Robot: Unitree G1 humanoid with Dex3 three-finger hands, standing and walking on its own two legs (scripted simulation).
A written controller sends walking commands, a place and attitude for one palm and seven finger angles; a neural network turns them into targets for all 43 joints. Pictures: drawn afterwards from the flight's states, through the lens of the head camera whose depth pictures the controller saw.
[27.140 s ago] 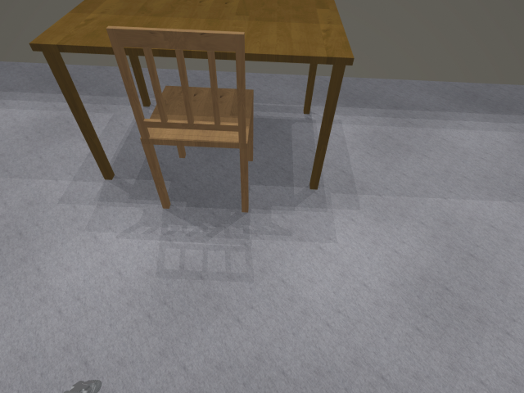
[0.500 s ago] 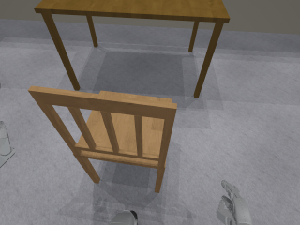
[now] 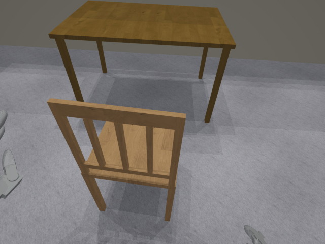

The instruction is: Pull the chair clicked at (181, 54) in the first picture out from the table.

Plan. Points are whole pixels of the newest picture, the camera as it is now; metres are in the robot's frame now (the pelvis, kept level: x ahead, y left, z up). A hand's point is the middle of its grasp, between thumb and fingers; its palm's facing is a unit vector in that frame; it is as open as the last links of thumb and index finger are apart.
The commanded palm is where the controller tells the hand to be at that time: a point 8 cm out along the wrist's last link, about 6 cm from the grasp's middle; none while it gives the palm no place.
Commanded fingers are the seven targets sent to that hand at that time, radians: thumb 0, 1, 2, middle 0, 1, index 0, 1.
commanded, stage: stop stepping back and stand still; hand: left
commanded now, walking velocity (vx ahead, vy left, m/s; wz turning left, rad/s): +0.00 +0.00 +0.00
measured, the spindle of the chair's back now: (122, 147) +0.47 +0.17 -0.11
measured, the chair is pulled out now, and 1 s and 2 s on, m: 0.66 0.66 0.66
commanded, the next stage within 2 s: let the arm hang, fingers relaxed in 0.18 s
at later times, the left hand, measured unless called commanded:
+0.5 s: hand out of the picture +0.15 +0.19 -0.13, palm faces +0.03 -0.97 -0.26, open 7.4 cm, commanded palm none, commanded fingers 0.00 0.90 0.90 -0.20 -0.30 -0.20 -0.30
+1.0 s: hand out of the picture +0.00 +0.15 -0.17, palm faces +0.07 -0.98 -0.21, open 7.3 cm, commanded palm none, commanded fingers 0.00 0.90 0.90 -0.20 -0.30 -0.20 -0.30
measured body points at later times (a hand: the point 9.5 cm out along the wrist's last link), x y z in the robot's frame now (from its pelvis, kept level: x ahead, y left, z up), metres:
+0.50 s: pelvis +0.01 +0.00 -0.01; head +0.02 -0.01 +0.44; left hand +0.15 +0.25 -0.11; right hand +0.14 -0.24 -0.13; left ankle +0.03 +0.13 -0.74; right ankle +0.07 -0.14 -0.74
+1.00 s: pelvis +0.03 -0.02 +0.00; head +0.04 -0.03 +0.45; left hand +0.00 +0.21 -0.15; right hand +0.00 -0.23 -0.16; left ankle +0.03 +0.13 -0.74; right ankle +0.07 -0.14 -0.74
